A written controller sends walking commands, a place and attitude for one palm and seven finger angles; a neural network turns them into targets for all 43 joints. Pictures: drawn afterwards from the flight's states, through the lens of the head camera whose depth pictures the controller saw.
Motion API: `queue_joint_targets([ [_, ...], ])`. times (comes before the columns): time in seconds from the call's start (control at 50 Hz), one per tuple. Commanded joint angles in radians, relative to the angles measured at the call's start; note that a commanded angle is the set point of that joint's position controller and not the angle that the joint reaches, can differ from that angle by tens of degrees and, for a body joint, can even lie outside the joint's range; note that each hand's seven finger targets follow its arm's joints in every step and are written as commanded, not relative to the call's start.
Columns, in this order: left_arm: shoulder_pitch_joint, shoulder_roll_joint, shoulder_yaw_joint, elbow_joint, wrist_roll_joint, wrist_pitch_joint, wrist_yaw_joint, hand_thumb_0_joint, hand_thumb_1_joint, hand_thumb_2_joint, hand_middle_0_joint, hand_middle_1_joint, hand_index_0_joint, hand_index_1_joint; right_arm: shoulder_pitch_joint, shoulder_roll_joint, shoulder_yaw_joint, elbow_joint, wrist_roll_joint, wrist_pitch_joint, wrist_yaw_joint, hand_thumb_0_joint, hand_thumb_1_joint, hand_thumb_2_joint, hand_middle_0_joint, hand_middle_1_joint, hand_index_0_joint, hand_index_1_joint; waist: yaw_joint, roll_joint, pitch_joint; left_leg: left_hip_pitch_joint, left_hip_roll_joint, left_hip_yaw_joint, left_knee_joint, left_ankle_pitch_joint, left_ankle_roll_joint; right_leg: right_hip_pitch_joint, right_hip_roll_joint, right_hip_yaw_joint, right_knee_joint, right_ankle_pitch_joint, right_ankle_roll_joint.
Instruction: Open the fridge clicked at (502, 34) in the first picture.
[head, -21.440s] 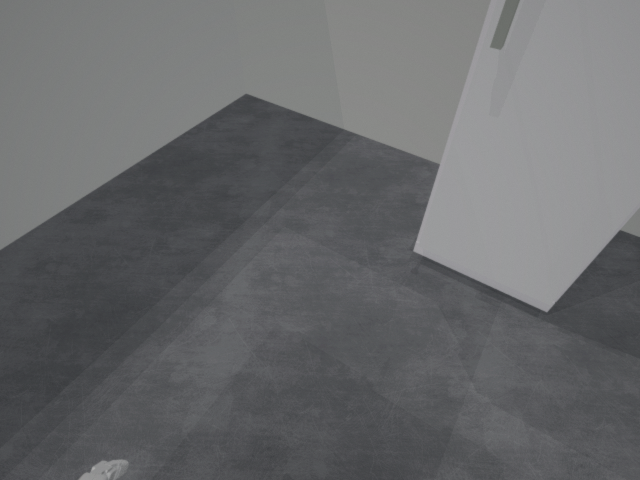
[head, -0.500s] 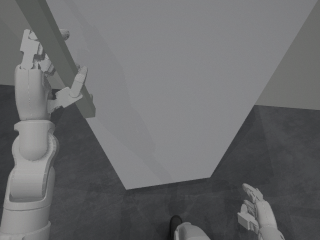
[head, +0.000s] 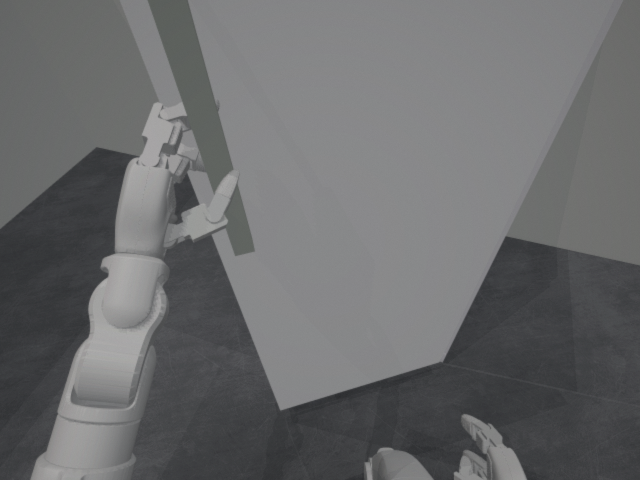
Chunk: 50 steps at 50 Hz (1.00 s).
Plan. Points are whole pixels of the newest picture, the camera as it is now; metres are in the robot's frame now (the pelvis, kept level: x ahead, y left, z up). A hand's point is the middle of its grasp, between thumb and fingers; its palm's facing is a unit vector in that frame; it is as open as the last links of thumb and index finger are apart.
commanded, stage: walk backward, drawing the door open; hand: left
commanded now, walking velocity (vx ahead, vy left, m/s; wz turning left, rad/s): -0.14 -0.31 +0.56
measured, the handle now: (209, 127) +0.39 +0.10 +0.26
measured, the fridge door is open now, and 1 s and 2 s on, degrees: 35 67 71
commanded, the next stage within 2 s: stop walking and hold the door back in 1.16 s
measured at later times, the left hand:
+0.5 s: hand (270, 298) +0.23 +0.04 +0.21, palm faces +0.30 -0.90 -0.30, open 8.5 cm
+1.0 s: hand (424, 424) +0.13 -0.07 +0.21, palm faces +0.58 -0.77 -0.26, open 8.5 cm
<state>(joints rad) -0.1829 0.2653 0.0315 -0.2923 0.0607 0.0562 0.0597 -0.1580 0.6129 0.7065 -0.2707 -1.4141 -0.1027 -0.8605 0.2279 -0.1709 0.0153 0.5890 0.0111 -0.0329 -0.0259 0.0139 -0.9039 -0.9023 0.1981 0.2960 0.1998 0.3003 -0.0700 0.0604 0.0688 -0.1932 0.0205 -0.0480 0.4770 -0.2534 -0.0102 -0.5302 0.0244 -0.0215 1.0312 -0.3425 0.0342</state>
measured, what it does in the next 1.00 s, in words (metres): steps to the right, turning left: right foot, then left foot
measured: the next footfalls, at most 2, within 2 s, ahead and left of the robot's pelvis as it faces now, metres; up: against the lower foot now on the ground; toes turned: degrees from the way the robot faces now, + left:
right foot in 0.12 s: +0.02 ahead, -0.17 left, +0.00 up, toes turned +4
left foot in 0.44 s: -0.08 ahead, -0.02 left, +0.00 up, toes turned +26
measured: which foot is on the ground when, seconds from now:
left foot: down 0.00-0.12, up 0.14-0.42, down 0.44-0.66, up 0.68-0.90, down 0.92-1.00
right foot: up 0.00-0.10, down 0.12-0.44, up 0.46-0.66, down 0.68-0.90, up 0.92-1.00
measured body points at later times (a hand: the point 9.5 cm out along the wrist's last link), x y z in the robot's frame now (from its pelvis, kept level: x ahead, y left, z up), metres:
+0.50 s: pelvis -0.06 -0.16 -0.01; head +0.02 -0.14 +0.43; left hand +0.21 +0.08 +0.22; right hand +0.20 -0.31 -0.11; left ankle -0.11 -0.04 -0.74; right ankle -0.02 -0.21 -0.70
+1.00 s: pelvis -0.03 -0.34 -0.01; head +0.01 -0.28 +0.43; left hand +0.10 -0.03 +0.22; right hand +0.25 -0.41 -0.09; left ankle -0.10 -0.26 -0.74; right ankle +0.07 -0.39 -0.69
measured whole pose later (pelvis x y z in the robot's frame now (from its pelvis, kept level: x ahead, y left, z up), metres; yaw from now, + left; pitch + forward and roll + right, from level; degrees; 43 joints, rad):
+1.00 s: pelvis -0.03 -0.34 -0.01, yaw +39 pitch -1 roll -1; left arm -0.08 0.31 0.03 -0.56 0.02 -0.05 0.01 -0.19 0.56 0.76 -0.44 -1.40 -0.09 -0.93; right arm 0.14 -0.16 -0.03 0.57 0.01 -0.09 -0.03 0.01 -0.91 -0.90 0.19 0.30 0.20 0.30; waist -0.04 -0.04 0.17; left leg -0.24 0.02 0.05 0.59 -0.32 0.02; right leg -0.52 0.01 -0.06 0.97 -0.43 0.02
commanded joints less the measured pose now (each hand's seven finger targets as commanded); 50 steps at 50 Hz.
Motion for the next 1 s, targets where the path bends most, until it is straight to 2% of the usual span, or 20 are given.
queue_joint_targets([
  [0.0,-0.325,0.005,0.006,-0.374,-0.078,-0.181,-0.002,0.0,0.9,0.9,-0.45,-1.4,-0.45,-1.4,-0.142,-0.142,-0.064,-0.138,-0.001,-0.083,0.009,0.0,-0.9,-0.9,0.2,0.3,0.2,0.3,0.052,0.095,-0.239,0.055,0.259,-0.221,-0.111,0.407,0.128,0.268,0.006,0.024,-0.381,-0.073,0.002],
  [0.06,-0.334,0.056,0.03,-0.427,-0.079,-0.207,-0.016,0.0,0.9,0.9,-0.45,-1.4,-0.45,-1.4,-0.149,-0.113,-0.063,-0.137,0.014,-0.099,0.014,0.0,-0.9,-0.9,0.2,0.3,0.2,0.3,0.044,0.019,-0.31,0.046,0.135,-0.156,0.001,0.357,0.051,0.486,-0.017,-0.007,-0.733,0.213,0.004],
  [0.12,-0.213,0.19,0.223,-0.39,-0.082,-0.223,0.003,0.0,0.9,0.9,-0.45,-1.4,-0.45,-1.4,-0.162,-0.085,-0.083,-0.146,0.014,-0.109,-0.013,0.0,-0.9,-0.9,0.2,0.3,0.2,0.3,0.099,-0.389,-0.365,-0.348,-0.043,0.067,0.665,-0.343,-0.009,0.604,-0.36,0.115,-0.589,0.896,-0.228],
  [0.18,-0.222,0.127,0.16,-0.494,-0.088,-0.222,0.001,0.0,0.9,0.9,-0.45,-1.4,-0.45,-1.4,-0.185,-0.054,-0.057,-0.157,-0.009,-0.109,-0.031,0.0,-0.9,-0.9,0.2,0.3,0.2,0.3,0.084,-0.266,-0.351,-0.379,-0.003,0.081,0.794,-0.311,-0.032,0.618,-0.339,0.039,-0.55,0.878,-0.251],
  [0.36,-0.311,0.061,0.05,-0.454,-0.08,-0.209,0.001,0.0,0.9,0.9,-0.45,-1.4,-0.45,-1.4,-0.107,-0.065,-0.045,-0.181,-0.023,-0.104,-0.04,0.0,-0.9,-0.9,0.2,0.3,0.2,0.3,0.045,-0.217,-0.377,-0.076,0.009,0.21,0.042,-0.059,-0.006,0.541,-0.261,-0.08,-0.416,0.829,-0.2],
  [0.38,-0.356,0.063,0.033,-0.463,-0.081,-0.213,-0.003,0.0,0.9,0.9,-0.45,-1.4,-0.45,-1.4,-0.084,-0.084,-0.055,-0.18,-0.019,-0.103,-0.04,0.0,-0.9,-0.9,0.2,0.3,0.2,0.3,0.007,-0.149,-0.395,0.139,0.064,0.13,-0.048,0.163,0.024,0.359,-0.225,-0.108,-0.255,0.753,-0.14],
  [0.42,-0.378,0.036,0.018,-0.41,-0.075,-0.234,-0.034,0.0,0.9,0.9,-0.45,-1.4,-0.45,-1.4,-0.113,-0.141,-0.086,-0.18,-0.027,-0.103,-0.02,0.0,-0.9,-0.9,0.2,0.3,0.2,0.3,0.026,0.143,-0.334,0.504,0.513,-0.473,-0.117,1.04,0.258,-0.167,-0.025,-0.031,0.054,-0.219,0.021],
  [0.44,-0.41,0.051,0.054,-0.388,-0.041,-0.248,-0.037,0.0,0.9,0.9,-0.45,-1.4,-0.45,-1.4,-0.141,-0.153,-0.097,-0.195,-0.024,-0.098,-0.003,0.0,-0.9,-0.9,0.2,0.3,0.2,0.3,0.035,0.053,-0.287,0.514,0.542,-0.498,-0.078,1.048,0.276,-0.24,-0.041,0.041,0.125,-0.271,-0.009],
  [0.48,-0.427,0.103,0.096,-0.46,-0.04,-0.272,-0.052,0.0,0.9,0.9,-0.45,-1.4,-0.45,-1.4,-0.207,-0.135,-0.09,-0.164,-0.017,-0.11,0.003,0.0,-0.9,-0.9,0.2,0.3,0.2,0.3,0.042,0.045,-0.254,0.374,0.492,-0.393,-0.036,0.827,0.255,-0.221,-0.098,0.153,0.085,-0.157,-0.019],
  [0.54,-0.2,0.015,0.052,-0.493,-0.077,-0.252,-0.059,0.0,0.9,0.9,-0.45,-1.4,-0.45,-1.4,-0.181,-0.141,-0.104,-0.169,0.001,-0.121,0.019,0.0,-0.9,-0.9,0.2,0.3,0.2,0.3,0.057,0.083,-0.31,0.128,0.322,-0.084,-0.022,0.627,0.129,0.2,-0.063,0.056,-0.218,0.001,-0.017],
  [0.58,-0.177,0.043,0.073,-0.536,-0.09,-0.249,-0.046,0.0,0.9,0.9,-0.45,-1.4,-0.45,-1.4,-0.189,-0.125,-0.09,-0.199,0.021,-0.119,0.026,0.0,-0.9,-0.9,0.2,0.3,0.2,0.3,0.054,0.108,-0.34,0.024,0.267,-0.049,0.008,0.463,0.096,0.439,-0.024,-0.017,-0.414,0.099,0.001],
  [0.62,-0.274,0.084,0.079,-0.495,-0.079,-0.24,-0.032,0.0,0.9,0.9,-0.45,-1.4,-0.45,-1.4,-0.183,-0.079,-0.064,-0.197,0.042,-0.106,0.024,0.0,-0.9,-0.9,0.2,0.3,0.2,0.3,0.053,-0.18,-0.34,-0.062,0.079,0.084,0.234,0.018,0.023,0.544,-0.113,0.001,-0.642,0.291,0.0],
  [0.64,-0.245,0.154,0.134,-0.449,-0.078,-0.219,-0.013,0.0,0.9,0.9,-0.45,-1.4,-0.45,-1.4,-0.211,-0.07,-0.058,-0.197,0.042,-0.103,0.016,0.0,-0.9,-0.9,0.2,0.3,0.2,0.3,0.072,-0.402,-0.285,-0.187,-0.027,0.112,0.499,-0.319,-0.003,0.454,-0.278,0.167,-0.699,0.412,-0.107],
  [0.66,-0.23,0.186,0.17,-0.509,-0.083,-0.21,-0.002,0.0,0.9,0.9,-0.45,-1.4,-0.45,-1.4,-0.209,-0.044,-0.038,-0.186,0.016,-0.104,0.01,0.0,-0.9,-0.9,0.2,0.3,0.2,0.3,0.088,-0.419,-0.277,-0.214,-0.024,0.063,0.709,-0.407,0.007,0.313,-0.386,0.216,-0.74,0.328,-0.177],
  [0.72,-0.166,0.153,0.2,-0.574,-0.087,-0.223,0.006,0.0,0.9,0.9,-0.45,-1.4,-0.45,-1.4,-0.233,-0.059,-0.05,-0.174,0.012,-0.079,-0.008,0.0,-0.9,-0.9,0.2,0.3,0.2,0.3,0.081,-0.316,-0.296,-0.25,0.015,0.086,0.831,-0.361,-0.017,0.399,-0.365,0.121,-0.685,0.362,-0.238],
  [0.84,-0.072,0.071,0.088,-0.538,-0.097,-0.21,0.011,0.0,0.9,0.9,-0.45,-1.4,-0.45,-1.4,-0.136,-0.082,-0.049,-0.163,-0.005,-0.072,-0.023,0.0,-0.9,-0.9,0.2,0.3,0.2,0.3,0.034,-0.153,-0.296,0.046,0.018,0.139,0.028,-0.094,0.002,0.297,-0.264,-0.055,-0.484,0.401,-0.152],
  [0.86,-0.102,0.056,0.058,-0.559,-0.089,-0.215,0.003,0.0,0.9,0.9,-0.45,-1.4,-0.45,-1.4,-0.117,-0.1,-0.056,-0.188,-0.006,-0.076,-0.02,0.0,-0.9,-0.9,0.2,0.3,0.2,0.3,0.017,-0.02,-0.301,0.18,0.142,-0.05,-0.127,0.116,0.042,0.133,-0.191,-0.097,-0.283,0.278,-0.103],
  [0.88,-0.13,0.054,0.042,-0.571,-0.082,-0.231,-0.008,0.0,0.9,0.9,-0.45,-1.4,-0.45,-1.4,-0.146,-0.137,-0.076,-0.218,-0.009,-0.087,-0.018,0.0,-0.9,-0.9,0.2,0.3,0.2,0.3,0.045,0.222,-0.257,0.308,0.438,-0.443,-0.187,0.674,0.135,-0.123,-0.054,-0.102,-0.093,-0.112,-0.012],
  [0.9,-0.13,0.081,0.061,-0.52,-0.056,-0.242,-0.017,0.0,0.9,0.9,-0.45,-1.4,-0.45,-1.4,-0.146,-0.144,-0.083,-0.199,-0.008,-0.097,-0.005,0.0,-0.9,-0.9,0.2,0.3,0.2,0.3,0.058,0.092,-0.284,0.319,0.524,-0.515,-0.16,0.861,0.214,-0.137,-0.044,0.011,0.016,-0.217,-0.003],
  [0.98,-0.099,0.073,0.078,-0.519,-0.053,-0.242,-0.021,0.0,0.9,0.9,-0.45,-1.4,-0.45,-1.4,-0.146,-0.134,-0.088,-0.123,-0.001,-0.124,0.006,0.0,-0.9,-0.9,0.2,0.3,0.2,0.3,0.046,0.115,-0.238,0.329,0.358,-0.223,-0.035,0.853,0.158,-0.143,-0.056,0.069,-0.014,-0.027,0.002],
])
